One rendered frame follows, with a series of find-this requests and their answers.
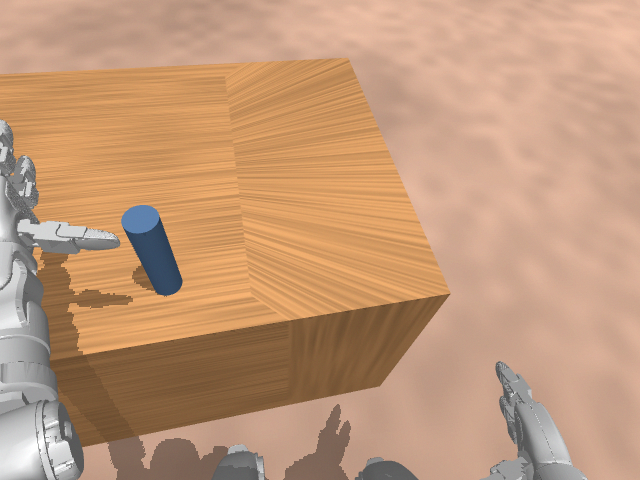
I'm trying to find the right robot hand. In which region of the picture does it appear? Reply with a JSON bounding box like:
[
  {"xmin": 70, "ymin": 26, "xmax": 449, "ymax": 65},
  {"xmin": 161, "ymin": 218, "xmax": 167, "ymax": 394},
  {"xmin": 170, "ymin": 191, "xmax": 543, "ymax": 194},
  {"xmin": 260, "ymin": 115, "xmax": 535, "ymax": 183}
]
[{"xmin": 480, "ymin": 361, "xmax": 573, "ymax": 480}]

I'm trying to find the left robot arm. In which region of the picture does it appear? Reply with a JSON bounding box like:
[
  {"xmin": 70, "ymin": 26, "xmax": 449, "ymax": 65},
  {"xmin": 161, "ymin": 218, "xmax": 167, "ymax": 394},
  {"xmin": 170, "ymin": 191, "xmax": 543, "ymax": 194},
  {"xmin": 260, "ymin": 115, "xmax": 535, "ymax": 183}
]
[{"xmin": 0, "ymin": 241, "xmax": 84, "ymax": 480}]

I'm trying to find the left robot hand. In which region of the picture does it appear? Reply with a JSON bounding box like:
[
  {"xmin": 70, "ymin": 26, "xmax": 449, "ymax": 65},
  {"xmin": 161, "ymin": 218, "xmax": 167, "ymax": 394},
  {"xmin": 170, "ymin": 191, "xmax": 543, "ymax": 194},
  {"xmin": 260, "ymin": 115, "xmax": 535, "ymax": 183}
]
[{"xmin": 0, "ymin": 119, "xmax": 120, "ymax": 254}]

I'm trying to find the can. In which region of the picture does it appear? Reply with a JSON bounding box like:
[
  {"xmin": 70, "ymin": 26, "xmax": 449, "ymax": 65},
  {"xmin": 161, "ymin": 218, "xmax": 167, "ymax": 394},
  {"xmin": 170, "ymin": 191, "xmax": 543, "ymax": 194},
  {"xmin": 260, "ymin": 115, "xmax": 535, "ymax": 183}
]
[{"xmin": 121, "ymin": 205, "xmax": 182, "ymax": 296}]

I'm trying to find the right robot arm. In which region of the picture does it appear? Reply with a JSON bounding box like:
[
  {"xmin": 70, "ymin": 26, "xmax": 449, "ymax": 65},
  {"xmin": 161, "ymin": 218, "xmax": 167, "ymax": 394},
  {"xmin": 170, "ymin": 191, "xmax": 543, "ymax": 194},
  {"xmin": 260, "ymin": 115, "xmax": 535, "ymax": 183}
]
[{"xmin": 533, "ymin": 463, "xmax": 588, "ymax": 480}]

